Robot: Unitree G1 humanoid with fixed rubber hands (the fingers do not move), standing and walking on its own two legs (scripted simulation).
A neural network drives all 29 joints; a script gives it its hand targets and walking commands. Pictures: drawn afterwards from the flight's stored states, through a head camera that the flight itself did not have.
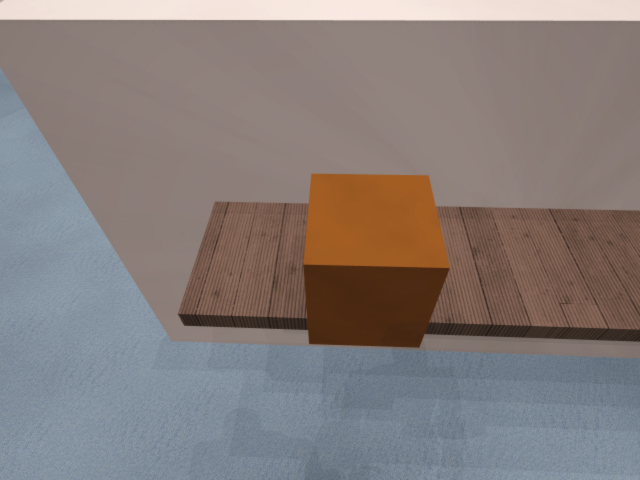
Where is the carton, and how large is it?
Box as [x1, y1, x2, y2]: [303, 174, 449, 347]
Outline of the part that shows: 311,174 303,263 309,343 418,347 449,268 428,175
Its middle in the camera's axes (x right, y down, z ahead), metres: +0.07 +0.04 +0.61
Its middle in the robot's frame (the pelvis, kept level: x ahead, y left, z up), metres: +0.42 -0.06 +0.00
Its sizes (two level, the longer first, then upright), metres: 0.176 0.175 0.207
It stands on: a table, 0.67 m high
